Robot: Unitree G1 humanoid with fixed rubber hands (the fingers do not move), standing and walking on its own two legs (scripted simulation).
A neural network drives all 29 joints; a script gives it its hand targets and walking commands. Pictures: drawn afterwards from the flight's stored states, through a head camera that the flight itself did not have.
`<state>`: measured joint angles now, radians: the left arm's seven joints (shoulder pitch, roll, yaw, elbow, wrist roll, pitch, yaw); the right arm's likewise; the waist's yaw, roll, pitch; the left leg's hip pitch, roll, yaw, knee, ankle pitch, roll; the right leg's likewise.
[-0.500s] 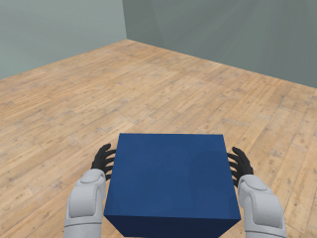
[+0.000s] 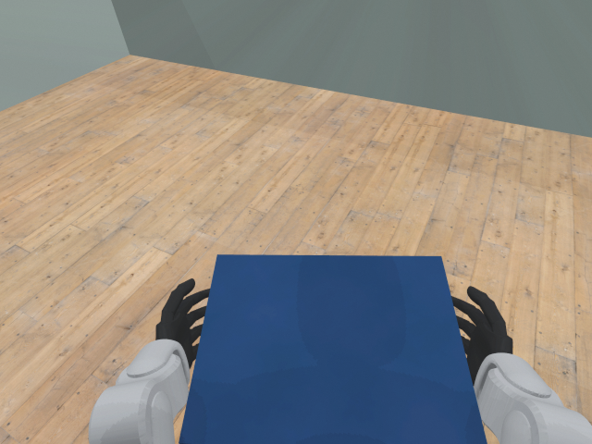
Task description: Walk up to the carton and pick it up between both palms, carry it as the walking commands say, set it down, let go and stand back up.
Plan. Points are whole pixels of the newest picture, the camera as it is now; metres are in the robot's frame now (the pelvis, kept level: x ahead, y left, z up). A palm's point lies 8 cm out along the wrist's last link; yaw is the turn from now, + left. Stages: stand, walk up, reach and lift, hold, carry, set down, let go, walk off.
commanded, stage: carry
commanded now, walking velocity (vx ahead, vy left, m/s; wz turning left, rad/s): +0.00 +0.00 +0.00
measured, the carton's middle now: (326, 371) +0.24 -0.01 +0.03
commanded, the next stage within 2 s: none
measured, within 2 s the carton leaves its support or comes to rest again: neither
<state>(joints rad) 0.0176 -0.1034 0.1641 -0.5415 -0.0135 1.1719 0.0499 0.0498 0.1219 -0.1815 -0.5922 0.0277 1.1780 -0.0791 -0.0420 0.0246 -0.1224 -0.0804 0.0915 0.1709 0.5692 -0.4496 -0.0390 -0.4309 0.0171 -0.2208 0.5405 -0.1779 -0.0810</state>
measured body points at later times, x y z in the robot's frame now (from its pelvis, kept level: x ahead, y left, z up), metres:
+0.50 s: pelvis +0.14 +0.01 +0.00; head +0.11 +0.01 +0.45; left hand +0.39 +0.18 +0.08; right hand +0.37 -0.17 +0.09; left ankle +0.16 +0.13 -0.72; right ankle +0.05 -0.05 -0.72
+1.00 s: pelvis +0.13 +0.03 +0.00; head +0.10 +0.03 +0.45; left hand +0.38 +0.20 +0.09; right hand +0.37 -0.15 +0.09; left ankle +0.16 +0.13 -0.73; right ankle +0.05 -0.05 -0.73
